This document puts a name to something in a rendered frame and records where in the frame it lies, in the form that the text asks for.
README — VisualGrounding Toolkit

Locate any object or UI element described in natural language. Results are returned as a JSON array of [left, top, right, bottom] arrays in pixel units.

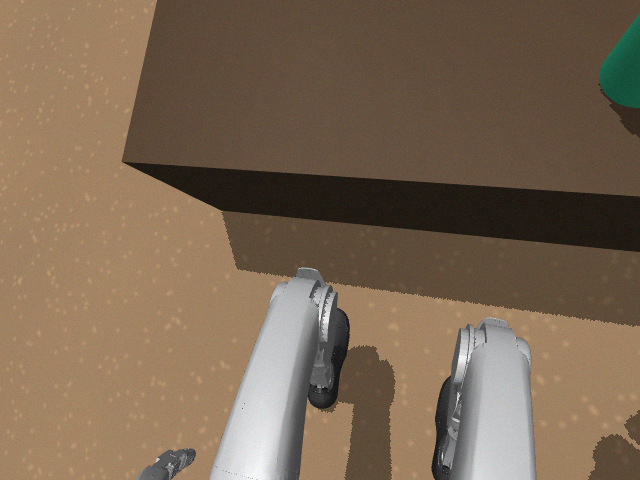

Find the can
[[599, 13, 640, 108]]

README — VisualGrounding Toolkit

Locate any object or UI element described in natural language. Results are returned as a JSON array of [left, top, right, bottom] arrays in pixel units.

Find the left robot foot
[[308, 308, 349, 409]]

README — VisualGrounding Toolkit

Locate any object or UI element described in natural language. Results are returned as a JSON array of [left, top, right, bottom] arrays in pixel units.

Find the left robot hand
[[135, 449, 196, 480]]

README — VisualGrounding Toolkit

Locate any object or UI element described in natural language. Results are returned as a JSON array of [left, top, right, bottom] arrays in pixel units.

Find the right robot foot
[[432, 376, 452, 480]]

